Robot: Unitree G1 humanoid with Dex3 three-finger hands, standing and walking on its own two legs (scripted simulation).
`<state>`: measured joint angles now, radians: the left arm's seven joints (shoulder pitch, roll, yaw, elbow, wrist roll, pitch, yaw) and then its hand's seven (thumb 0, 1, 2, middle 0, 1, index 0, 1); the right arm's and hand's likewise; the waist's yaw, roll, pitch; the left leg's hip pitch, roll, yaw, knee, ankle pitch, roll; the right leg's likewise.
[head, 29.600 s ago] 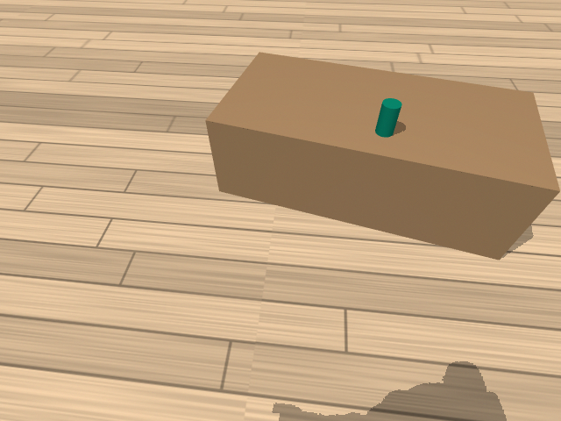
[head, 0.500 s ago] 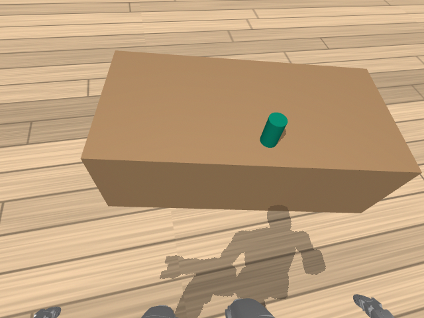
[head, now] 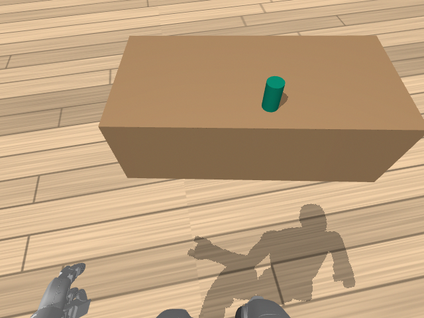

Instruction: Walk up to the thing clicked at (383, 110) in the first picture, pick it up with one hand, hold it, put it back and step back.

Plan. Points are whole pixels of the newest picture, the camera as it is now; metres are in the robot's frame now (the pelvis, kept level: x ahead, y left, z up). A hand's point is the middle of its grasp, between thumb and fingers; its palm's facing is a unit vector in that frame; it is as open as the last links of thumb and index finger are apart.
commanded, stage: step back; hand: right
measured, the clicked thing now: (272, 94) +0.90 -0.22 -0.27
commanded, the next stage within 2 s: stand in 1.58 s
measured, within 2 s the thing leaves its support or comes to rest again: neither
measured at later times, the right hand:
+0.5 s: hand out of the picture -0.04 -0.33 -0.14, palm faces +0.00 +0.93 -0.38, open 7.4 cm
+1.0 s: hand out of the picture -0.17 -0.31 -0.13, palm faces -0.05 +0.93 -0.36, open 7.4 cm
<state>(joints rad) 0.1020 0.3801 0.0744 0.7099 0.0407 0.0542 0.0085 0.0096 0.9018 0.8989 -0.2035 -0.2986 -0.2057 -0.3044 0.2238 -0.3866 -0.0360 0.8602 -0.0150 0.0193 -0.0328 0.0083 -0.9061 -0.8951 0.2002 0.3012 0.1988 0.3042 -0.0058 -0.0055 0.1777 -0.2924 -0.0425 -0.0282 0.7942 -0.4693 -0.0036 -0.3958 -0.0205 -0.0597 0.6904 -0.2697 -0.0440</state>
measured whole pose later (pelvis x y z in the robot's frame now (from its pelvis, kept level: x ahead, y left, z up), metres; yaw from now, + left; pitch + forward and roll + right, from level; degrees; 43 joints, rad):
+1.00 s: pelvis -0.23 -0.05 +0.01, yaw +2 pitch -3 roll +1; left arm 0.27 0.42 0.07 0.98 0.03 -0.01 -0.03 0.01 0.90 0.90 -0.20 -0.30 -0.20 -0.30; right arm 0.26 -0.38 -0.06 0.97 -0.05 0.00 0.04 0.01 -0.90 -0.89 0.20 0.30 0.20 0.30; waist -0.01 -0.02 0.05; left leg -0.19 -0.01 -0.02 0.55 -0.32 0.02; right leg -0.37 -0.02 -0.02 0.78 -0.43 -0.01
